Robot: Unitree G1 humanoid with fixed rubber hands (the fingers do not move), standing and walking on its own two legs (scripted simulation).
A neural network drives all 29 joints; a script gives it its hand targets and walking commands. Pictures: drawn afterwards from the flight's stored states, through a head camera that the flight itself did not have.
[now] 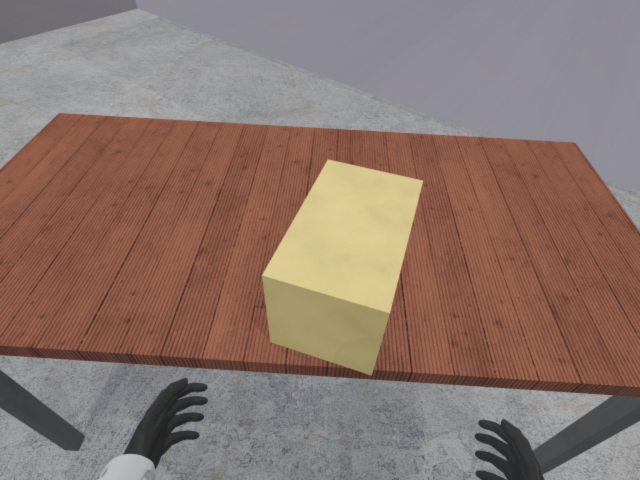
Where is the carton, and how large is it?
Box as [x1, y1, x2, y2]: [262, 160, 422, 375]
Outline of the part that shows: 327,160 262,274 270,341 371,375 389,314 422,180 332,160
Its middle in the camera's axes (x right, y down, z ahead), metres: +0.04 +0.03 +0.61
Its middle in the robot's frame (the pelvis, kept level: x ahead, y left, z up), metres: +0.45 -0.01 +0.01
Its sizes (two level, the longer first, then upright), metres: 0.264 0.161 0.166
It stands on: a table, 0.70 m high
